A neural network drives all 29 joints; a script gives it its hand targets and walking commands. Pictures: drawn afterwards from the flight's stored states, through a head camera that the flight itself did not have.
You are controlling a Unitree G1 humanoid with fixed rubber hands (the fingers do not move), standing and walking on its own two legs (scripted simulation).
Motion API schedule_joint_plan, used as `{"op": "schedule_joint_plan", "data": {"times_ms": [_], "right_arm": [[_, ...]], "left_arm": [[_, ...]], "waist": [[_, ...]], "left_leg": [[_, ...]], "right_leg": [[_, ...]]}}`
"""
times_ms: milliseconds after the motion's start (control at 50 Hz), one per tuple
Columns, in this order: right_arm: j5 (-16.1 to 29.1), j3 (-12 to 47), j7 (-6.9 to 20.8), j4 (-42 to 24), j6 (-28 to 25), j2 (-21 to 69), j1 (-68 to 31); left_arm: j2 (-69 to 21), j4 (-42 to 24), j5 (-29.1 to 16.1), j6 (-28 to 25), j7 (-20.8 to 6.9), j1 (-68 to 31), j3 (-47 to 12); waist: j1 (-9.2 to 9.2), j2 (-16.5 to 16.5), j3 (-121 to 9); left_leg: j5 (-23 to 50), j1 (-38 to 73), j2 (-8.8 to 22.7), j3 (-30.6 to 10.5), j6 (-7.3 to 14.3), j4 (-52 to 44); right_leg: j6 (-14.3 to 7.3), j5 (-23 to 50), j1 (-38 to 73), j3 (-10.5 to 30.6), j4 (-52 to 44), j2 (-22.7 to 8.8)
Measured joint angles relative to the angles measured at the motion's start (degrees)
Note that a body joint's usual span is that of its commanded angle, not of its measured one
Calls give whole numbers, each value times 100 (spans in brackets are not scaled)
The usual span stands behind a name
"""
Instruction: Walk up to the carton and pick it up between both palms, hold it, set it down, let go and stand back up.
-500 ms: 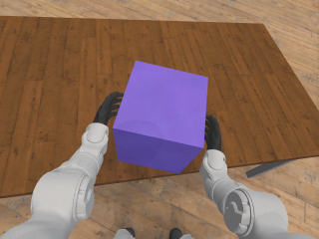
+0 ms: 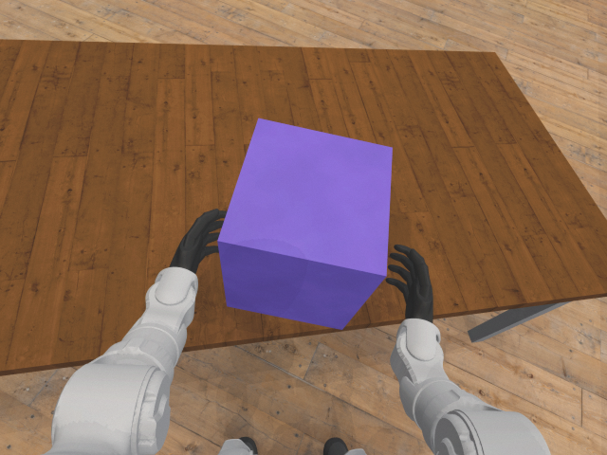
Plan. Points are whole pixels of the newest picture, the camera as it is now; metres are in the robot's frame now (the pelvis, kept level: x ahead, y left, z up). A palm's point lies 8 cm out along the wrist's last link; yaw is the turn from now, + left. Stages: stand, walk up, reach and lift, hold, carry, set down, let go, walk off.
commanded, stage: set down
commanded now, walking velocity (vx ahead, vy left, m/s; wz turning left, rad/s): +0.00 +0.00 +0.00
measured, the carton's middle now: (303, 232) +0.46 -0.02 -0.05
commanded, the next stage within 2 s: none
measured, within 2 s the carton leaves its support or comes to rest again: neither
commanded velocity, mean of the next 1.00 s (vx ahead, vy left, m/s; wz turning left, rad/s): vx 0.00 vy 0.00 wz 0.00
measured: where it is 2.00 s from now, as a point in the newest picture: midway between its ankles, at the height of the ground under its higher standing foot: outside the picture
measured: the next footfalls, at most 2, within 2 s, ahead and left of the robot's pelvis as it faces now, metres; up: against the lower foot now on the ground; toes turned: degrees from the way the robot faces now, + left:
none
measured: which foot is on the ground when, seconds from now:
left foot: down 0.00-1.00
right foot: down 0.00-1.00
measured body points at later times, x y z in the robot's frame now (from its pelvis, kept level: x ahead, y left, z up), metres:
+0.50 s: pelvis +0.00 +0.00 +0.01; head +0.06 +0.03 +0.45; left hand +0.37 +0.17 -0.03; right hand +0.29 -0.17 -0.02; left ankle +0.06 +0.07 -0.70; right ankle +0.04 -0.19 -0.70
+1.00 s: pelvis -0.01 +0.00 +0.01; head +0.02 +0.04 +0.46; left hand +0.31 +0.21 +0.00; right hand +0.24 -0.18 +0.01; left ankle +0.06 +0.07 -0.70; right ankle +0.04 -0.19 -0.70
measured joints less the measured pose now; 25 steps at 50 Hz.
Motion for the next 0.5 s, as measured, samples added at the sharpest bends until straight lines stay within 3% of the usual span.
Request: {"op": "schedule_joint_plan", "data": {"times_ms": [300,500], "right_arm": [[174,337,-10,-1051,-99,133,880],[303,824,-123,-1395,-22,240,1685]], "left_arm": [[0,-1338,-14,-1,-192,1036,-39],[2,-1616,-13,333,-503,1784,144]], "waist": [[0,143,-6],[0,135,47]], "left_leg": [[4,138,0,0,2,0],[-145,957,0,0,35,1]], "right_leg": [[1,-1,136,0,0,0],[5,-146,950,0,1,0]]}}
